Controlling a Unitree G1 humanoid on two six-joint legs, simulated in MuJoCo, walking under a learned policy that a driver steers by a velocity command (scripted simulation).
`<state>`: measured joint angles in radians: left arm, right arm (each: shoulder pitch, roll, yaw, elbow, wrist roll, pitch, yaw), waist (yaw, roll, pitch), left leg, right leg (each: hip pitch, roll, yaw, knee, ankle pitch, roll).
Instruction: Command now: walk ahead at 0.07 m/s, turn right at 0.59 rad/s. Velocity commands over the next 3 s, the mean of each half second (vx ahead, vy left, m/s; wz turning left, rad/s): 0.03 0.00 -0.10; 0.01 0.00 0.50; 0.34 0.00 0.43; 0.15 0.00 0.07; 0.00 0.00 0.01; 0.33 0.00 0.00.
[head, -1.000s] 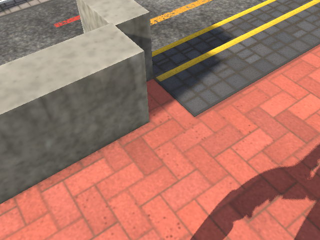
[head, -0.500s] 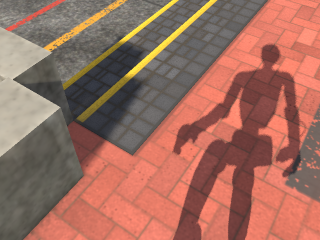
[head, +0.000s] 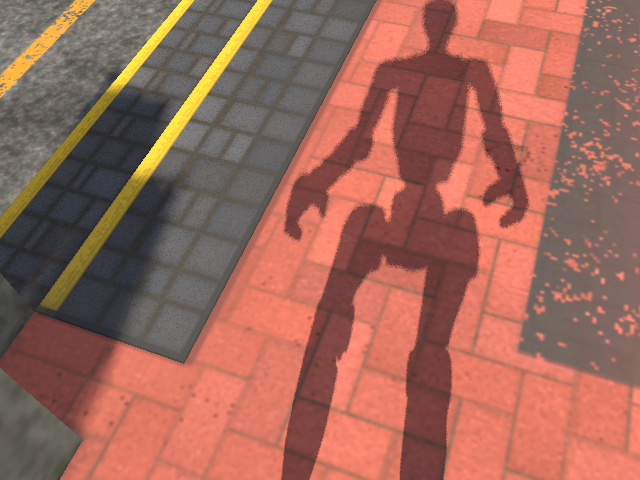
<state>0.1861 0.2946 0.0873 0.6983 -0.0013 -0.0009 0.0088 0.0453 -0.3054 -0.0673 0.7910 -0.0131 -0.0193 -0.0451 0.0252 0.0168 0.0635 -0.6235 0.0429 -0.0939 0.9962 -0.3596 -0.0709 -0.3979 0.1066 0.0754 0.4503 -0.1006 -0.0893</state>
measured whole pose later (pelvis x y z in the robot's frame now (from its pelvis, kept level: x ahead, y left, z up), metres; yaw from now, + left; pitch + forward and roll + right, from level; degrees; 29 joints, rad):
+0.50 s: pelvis +0.06 +0.05 +0.00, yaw +0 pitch +0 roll -1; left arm 0.17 0.27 0.07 0.71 0.02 0.01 0.03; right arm 0.16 -0.28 -0.05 0.75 0.01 0.00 -0.01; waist 0.00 0.01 0.04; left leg -0.31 -0.06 -0.14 0.58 -0.27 0.01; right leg -0.28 0.05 0.04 0.54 -0.27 -0.01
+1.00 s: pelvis +0.06 +0.11 +0.00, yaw +17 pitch +3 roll -2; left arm 0.13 0.32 0.09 0.67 0.01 0.02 0.04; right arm 0.22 -0.30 -0.06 0.63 0.00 0.01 0.00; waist -0.01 -0.03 0.04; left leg -0.33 -0.04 -0.05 0.53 -0.25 0.06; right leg -0.56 -0.01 0.04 1.11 -0.42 0.06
